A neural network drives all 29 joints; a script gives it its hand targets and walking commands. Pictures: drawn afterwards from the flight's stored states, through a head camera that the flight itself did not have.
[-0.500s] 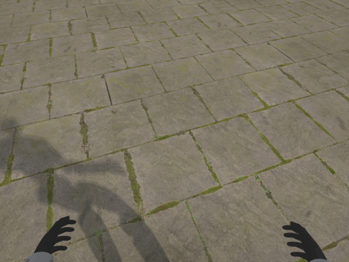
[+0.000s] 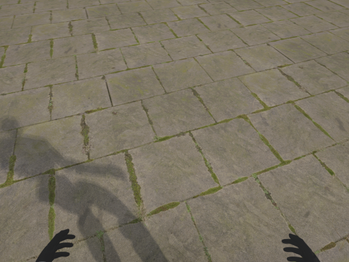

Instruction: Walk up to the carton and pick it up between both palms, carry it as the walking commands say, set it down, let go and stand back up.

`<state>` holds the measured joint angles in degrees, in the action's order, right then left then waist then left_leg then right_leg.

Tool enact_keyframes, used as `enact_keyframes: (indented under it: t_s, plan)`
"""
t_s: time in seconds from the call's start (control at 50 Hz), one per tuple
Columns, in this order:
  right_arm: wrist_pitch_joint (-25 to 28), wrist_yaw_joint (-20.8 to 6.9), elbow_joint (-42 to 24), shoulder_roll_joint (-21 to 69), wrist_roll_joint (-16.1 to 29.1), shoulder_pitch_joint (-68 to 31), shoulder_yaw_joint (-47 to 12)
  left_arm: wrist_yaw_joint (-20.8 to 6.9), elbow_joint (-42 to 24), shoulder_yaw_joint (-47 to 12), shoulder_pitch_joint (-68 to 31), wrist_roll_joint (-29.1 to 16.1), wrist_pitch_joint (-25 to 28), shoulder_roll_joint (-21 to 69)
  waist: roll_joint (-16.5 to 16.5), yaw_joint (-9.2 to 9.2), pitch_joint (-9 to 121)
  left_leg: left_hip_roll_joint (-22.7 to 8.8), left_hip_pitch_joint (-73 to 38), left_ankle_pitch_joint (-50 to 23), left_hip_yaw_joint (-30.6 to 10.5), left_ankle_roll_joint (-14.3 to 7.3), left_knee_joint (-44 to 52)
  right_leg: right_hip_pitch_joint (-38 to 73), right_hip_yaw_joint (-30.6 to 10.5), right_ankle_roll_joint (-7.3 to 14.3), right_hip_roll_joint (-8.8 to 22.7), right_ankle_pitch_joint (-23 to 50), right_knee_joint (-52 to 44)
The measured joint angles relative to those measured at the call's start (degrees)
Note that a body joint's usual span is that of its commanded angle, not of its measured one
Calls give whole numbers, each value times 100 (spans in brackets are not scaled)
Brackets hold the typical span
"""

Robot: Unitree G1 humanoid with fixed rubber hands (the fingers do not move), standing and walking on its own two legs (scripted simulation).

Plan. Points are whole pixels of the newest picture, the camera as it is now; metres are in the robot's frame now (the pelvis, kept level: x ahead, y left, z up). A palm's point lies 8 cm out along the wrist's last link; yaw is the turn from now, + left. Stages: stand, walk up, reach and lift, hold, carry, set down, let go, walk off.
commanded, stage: stand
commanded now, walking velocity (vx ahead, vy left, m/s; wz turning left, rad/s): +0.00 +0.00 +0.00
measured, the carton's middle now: out of the picture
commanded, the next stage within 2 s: walk up in 1.32 s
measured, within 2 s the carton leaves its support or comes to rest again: neither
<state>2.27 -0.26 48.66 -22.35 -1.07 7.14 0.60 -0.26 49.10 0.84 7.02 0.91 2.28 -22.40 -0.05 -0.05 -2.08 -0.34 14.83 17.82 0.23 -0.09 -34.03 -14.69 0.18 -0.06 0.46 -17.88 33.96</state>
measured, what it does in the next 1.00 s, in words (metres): stands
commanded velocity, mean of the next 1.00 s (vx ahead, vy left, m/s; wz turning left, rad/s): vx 0.00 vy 0.00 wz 0.00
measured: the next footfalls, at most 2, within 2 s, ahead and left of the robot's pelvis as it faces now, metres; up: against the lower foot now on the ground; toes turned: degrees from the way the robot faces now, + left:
right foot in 1.84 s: +0.12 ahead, -0.28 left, +0.00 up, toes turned -29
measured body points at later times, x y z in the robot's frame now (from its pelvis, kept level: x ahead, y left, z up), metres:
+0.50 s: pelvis +0.00 +0.00 +0.02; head +0.00 +0.00 +0.47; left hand +0.12 +0.31 -0.09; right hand +0.12 -0.31 -0.09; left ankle +0.01 +0.12 -0.73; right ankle +0.00 -0.12 -0.73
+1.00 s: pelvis +0.00 +0.00 +0.02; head +0.00 +0.00 +0.47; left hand +0.11 +0.32 -0.10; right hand +0.11 -0.32 -0.10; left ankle +0.01 +0.12 -0.73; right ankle +0.00 -0.12 -0.73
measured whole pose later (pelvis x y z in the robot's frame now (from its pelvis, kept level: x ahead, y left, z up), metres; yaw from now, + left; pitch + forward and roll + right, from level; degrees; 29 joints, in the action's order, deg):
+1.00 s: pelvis +0.00 +0.00 +0.02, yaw +0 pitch -2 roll +0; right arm 1.3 -0.1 60.5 -22.7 -0.7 4.9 0.2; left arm 0.0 60.6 0.1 5.0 0.6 1.3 -22.8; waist 0.0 -0.1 -2.4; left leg -0.3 7.3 10.5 0.3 0.1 -20.0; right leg -7.2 0.2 -0.3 0.5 -10.6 19.9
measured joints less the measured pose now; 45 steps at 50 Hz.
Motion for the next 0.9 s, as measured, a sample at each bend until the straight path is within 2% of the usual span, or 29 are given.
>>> enact_keyframes:
  t_s: [0.46, 0.9]
  plan:
    - [-56, 1, 904, -16, 25, -207, -53, 7, 874, -69, -190, -18, -53, -14, 4, -6, -15, 4, -618, -606, 9, 18, 1132, 613, -1, -20, 1, 604, -1125]
    - [-93, 18, 1172, -33, 34, -219, -41, 22, 1133, -76, -197, -27, -94, -38, 4, -3, -27, 6, -733, -729, 7, 20, 1382, 731, 2, -26, 3, 728, -1379]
